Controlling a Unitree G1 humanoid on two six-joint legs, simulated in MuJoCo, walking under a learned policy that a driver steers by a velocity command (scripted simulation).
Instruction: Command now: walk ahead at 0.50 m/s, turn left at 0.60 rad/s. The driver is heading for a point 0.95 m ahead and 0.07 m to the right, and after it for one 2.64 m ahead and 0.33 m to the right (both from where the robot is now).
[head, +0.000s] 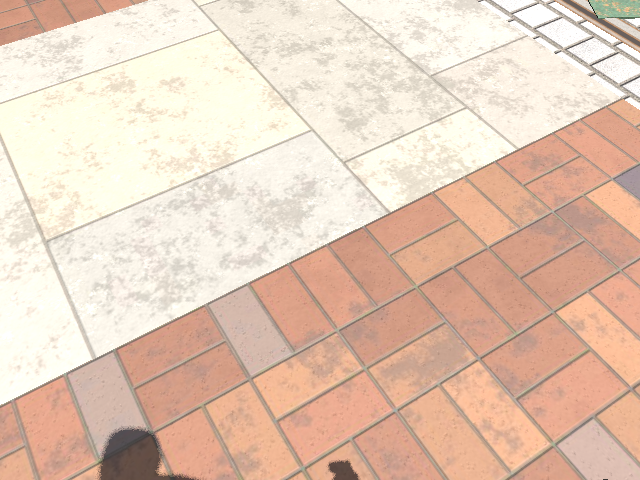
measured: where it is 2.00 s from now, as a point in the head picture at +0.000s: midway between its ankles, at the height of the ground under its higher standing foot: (317, 267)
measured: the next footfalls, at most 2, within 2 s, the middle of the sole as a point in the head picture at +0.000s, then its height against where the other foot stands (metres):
left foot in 0.14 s outside the picture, level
right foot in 0.70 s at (367, 436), level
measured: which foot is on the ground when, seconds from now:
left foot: up 0.00-0.12, down 0.14-0.70, up 0.72-1.00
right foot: down 0.00-0.14, up 0.16-0.68, down 0.70-1.00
